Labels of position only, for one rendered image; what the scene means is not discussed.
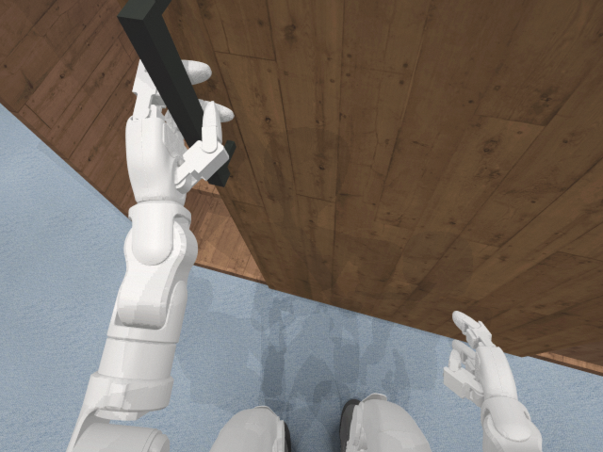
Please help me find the wardrobe door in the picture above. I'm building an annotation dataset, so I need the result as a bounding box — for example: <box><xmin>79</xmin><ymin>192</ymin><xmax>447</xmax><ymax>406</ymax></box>
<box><xmin>117</xmin><ymin>0</ymin><xmax>603</xmax><ymax>357</ymax></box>
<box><xmin>549</xmin><ymin>341</ymin><xmax>603</xmax><ymax>366</ymax></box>

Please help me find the left robot hand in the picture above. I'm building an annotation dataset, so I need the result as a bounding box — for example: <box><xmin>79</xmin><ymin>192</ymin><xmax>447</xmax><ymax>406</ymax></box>
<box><xmin>125</xmin><ymin>60</ymin><xmax>235</xmax><ymax>206</ymax></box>

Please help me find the robot right forearm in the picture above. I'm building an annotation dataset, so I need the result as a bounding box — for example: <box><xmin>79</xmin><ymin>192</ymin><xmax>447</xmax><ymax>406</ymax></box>
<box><xmin>481</xmin><ymin>396</ymin><xmax>543</xmax><ymax>452</ymax></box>

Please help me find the right robot thigh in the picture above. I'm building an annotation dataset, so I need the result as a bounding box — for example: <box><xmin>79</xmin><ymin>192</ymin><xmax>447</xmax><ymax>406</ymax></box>
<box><xmin>351</xmin><ymin>399</ymin><xmax>432</xmax><ymax>452</ymax></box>

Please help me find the left robot upper arm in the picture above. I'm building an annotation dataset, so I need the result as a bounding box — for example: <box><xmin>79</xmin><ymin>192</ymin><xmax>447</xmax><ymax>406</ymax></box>
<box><xmin>72</xmin><ymin>423</ymin><xmax>170</xmax><ymax>452</ymax></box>

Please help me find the handle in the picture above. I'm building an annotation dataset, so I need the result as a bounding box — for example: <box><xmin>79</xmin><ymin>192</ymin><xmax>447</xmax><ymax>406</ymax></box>
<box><xmin>117</xmin><ymin>0</ymin><xmax>236</xmax><ymax>187</ymax></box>

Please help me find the robot left forearm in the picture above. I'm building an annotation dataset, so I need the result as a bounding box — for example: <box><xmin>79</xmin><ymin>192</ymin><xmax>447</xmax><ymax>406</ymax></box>
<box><xmin>66</xmin><ymin>201</ymin><xmax>198</xmax><ymax>452</ymax></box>

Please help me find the robot thigh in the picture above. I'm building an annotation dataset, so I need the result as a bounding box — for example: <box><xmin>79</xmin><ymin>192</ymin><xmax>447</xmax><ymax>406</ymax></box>
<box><xmin>209</xmin><ymin>408</ymin><xmax>285</xmax><ymax>452</ymax></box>
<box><xmin>351</xmin><ymin>399</ymin><xmax>432</xmax><ymax>452</ymax></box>

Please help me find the left robot thigh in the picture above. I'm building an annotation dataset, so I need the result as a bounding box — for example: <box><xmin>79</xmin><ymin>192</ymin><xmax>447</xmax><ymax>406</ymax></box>
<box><xmin>209</xmin><ymin>408</ymin><xmax>285</xmax><ymax>452</ymax></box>

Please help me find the right robot hand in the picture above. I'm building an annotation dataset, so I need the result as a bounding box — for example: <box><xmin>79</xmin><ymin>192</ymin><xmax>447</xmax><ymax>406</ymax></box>
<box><xmin>444</xmin><ymin>311</ymin><xmax>518</xmax><ymax>408</ymax></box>

